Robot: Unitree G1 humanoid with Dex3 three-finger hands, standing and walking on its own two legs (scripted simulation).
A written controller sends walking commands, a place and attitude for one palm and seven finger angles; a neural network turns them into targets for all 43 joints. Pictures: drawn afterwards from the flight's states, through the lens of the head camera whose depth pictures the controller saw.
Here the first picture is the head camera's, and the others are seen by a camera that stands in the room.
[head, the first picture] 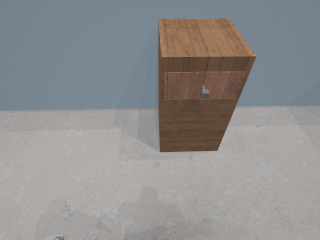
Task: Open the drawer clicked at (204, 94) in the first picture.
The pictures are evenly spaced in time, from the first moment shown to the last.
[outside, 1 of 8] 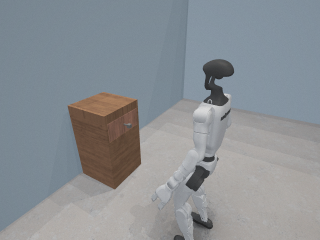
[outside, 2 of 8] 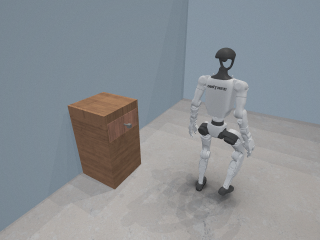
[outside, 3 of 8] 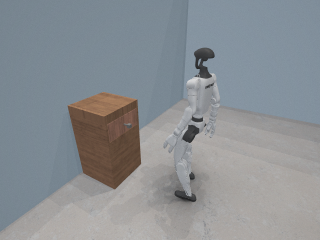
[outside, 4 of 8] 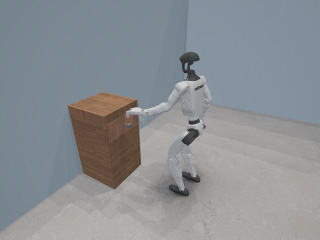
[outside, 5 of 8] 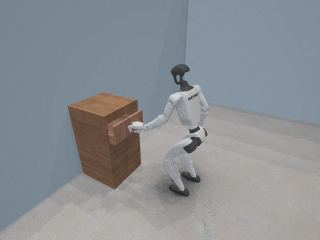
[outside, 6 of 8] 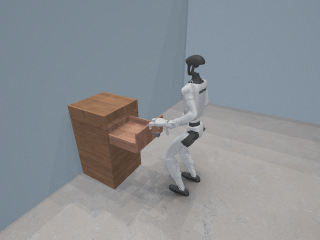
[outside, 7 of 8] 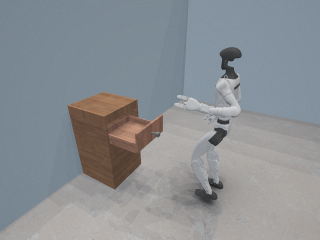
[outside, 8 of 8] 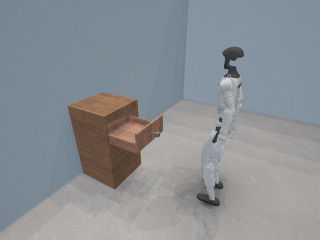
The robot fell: no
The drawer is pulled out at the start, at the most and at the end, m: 0.00 0.30 0.30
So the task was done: yes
